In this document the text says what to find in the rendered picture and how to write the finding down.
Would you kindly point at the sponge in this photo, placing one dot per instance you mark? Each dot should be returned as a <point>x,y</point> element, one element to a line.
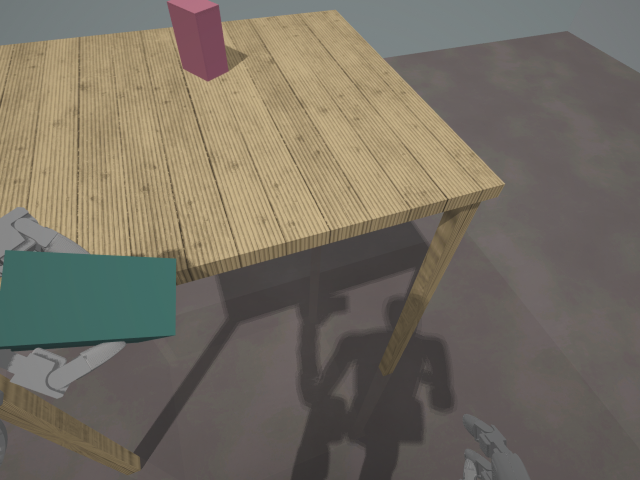
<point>59,300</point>

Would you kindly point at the robot right hand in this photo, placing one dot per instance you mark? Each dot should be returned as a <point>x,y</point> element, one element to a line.
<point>504,464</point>

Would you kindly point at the table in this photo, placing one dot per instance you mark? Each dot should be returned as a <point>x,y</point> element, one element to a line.
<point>310,138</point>

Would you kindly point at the robot left hand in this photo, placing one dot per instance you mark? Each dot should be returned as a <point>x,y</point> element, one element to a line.
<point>44,371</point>

